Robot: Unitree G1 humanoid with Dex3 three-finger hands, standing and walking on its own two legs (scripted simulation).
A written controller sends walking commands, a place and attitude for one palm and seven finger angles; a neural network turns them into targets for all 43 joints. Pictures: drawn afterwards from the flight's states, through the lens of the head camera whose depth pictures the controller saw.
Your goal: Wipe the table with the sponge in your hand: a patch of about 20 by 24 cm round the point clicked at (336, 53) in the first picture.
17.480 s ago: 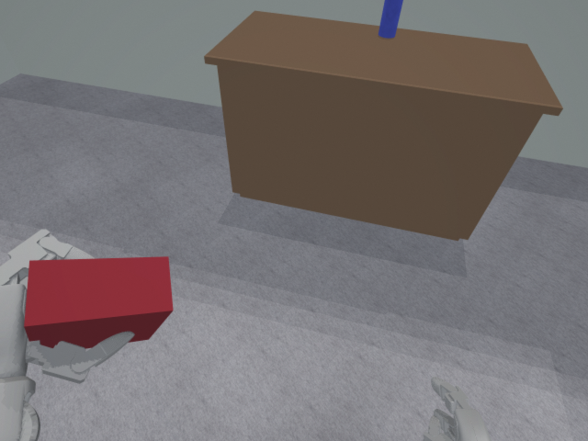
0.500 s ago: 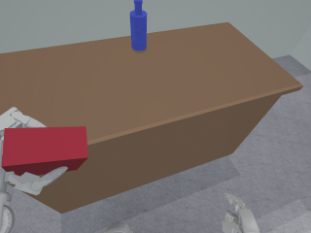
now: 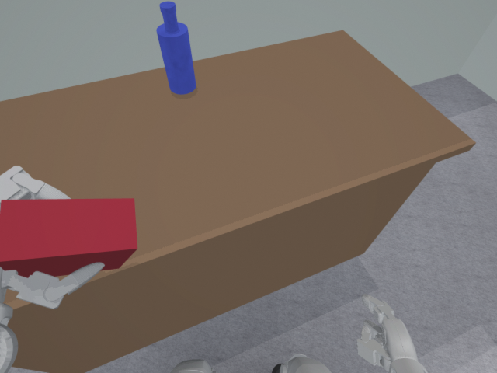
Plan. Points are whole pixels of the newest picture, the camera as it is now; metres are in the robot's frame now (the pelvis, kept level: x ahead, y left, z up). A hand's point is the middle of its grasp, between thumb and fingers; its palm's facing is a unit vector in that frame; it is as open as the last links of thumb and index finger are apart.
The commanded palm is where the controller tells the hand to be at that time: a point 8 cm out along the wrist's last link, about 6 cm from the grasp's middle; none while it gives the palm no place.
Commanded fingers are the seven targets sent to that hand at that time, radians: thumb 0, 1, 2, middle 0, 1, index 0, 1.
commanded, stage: shuffle to correct the standing spot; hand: left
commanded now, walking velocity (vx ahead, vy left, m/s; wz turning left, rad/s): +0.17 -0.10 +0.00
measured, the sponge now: (90, 240) +0.24 +0.21 +0.15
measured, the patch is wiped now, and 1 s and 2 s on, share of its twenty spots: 0.00 0.00 0.00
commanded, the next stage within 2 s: come to a stop and stand still in 0.12 s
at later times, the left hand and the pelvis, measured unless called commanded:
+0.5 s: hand (140, 175) +0.31 +0.16 +0.18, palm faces +0.37 -0.80 -0.47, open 9.9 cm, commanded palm +0.25 +0.20 +0.20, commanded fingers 0.00 0.10 1.30 -1.20 -1.60 -1.20 -1.60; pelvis +0.10 -0.08 +0.02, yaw +2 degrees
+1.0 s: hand (72, 190) +0.28 +0.23 +0.18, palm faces +0.40 -0.88 -0.26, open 9.9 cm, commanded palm +0.22 +0.27 +0.20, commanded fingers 0.00 0.10 1.30 -1.20 -1.60 -1.20 -1.60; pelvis +0.05 -0.01 +0.02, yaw -1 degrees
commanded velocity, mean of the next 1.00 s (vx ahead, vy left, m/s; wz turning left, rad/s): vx -0.04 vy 0.04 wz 0.00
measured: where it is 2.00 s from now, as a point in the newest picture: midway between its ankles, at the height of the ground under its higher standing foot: outside the picture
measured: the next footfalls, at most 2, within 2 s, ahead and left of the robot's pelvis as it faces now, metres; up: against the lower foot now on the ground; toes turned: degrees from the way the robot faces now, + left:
left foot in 0.02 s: +0.05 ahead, +0.13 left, +0.00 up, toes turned +5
left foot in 0.58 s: +0.16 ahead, +0.06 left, +0.00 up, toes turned +1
